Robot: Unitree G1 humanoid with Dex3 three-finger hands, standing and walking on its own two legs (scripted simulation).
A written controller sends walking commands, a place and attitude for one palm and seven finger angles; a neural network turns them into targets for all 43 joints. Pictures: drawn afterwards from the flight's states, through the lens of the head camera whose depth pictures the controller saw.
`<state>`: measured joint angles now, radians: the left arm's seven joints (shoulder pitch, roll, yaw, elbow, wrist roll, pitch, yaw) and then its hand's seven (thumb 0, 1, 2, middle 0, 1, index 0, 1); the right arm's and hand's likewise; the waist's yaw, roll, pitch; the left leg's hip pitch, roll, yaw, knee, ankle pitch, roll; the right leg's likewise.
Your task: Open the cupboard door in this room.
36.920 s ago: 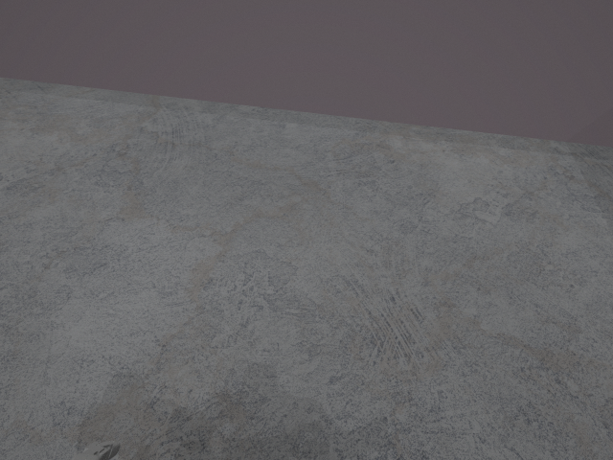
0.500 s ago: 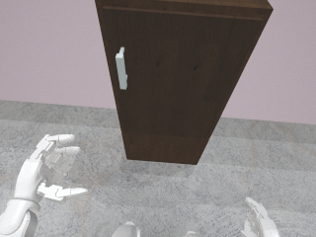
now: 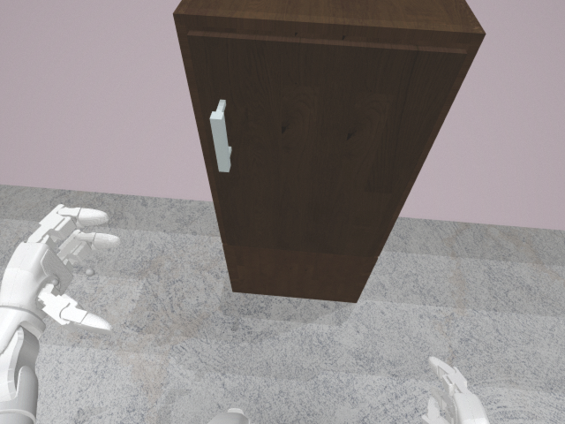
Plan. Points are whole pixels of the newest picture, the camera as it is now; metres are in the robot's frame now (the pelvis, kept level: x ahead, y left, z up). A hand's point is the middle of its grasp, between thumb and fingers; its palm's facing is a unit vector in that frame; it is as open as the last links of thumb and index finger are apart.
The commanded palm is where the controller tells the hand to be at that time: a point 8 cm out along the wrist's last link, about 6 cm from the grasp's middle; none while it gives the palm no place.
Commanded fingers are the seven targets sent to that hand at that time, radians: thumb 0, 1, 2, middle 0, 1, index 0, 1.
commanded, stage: raise the hand with hooked fingers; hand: left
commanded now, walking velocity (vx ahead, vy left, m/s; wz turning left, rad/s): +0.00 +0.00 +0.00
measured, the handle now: (223, 136) +0.58 +0.15 +0.06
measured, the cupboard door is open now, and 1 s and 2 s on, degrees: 0 0 0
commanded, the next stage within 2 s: move the hooked fingers beside the handle in 0.52 s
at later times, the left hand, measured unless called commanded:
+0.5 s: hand (98, 266) +0.29 +0.26 +0.08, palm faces +0.00 -1.00 -0.03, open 14.0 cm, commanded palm +0.26 +0.31 +0.08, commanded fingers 0.00 -0.50 0.30 -0.30 -1.20 -0.30 -1.20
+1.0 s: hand (126, 232) +0.35 +0.25 +0.07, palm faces -0.04 -1.00 -0.01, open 14.0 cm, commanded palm +0.32 +0.30 +0.07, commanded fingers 0.00 -0.50 0.30 -0.30 -1.20 -0.30 -1.20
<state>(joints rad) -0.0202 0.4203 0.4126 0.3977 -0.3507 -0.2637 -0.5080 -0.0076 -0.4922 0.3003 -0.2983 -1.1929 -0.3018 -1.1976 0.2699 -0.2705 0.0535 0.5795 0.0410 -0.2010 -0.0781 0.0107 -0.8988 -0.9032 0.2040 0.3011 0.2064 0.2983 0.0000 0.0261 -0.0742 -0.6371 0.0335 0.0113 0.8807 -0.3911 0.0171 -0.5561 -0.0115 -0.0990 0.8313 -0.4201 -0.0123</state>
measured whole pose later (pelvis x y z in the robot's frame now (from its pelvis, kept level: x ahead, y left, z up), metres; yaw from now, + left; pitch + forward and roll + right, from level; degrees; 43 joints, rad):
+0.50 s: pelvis +0.00 -0.01 +0.00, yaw -1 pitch +8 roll -1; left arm -0.05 0.41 0.44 0.47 -0.36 -0.30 -0.53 -0.01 -0.50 0.30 -0.30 -1.20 -0.30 -1.20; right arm 0.29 -0.27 0.04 0.58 0.04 -0.19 -0.08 0.01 -0.90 -0.90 0.20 0.30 0.20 0.30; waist -0.01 0.02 -0.07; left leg -0.61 0.04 0.02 0.84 -0.38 0.01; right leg -0.55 0.00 -0.09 0.81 -0.41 -0.02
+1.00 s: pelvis +0.00 +0.00 +0.00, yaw -1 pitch +10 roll -1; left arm -0.29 0.43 0.39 0.65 -0.29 -0.29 -0.49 -0.01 -0.50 0.30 -0.30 -1.20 -0.30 -1.20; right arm 0.29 -0.28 0.05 0.59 0.04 -0.16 -0.08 0.01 -0.90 -0.90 0.20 0.30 0.21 0.30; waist -0.03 0.01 -0.07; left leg -0.66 0.03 0.02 0.87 -0.38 0.01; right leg -0.60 -0.01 -0.08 0.84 -0.41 -0.02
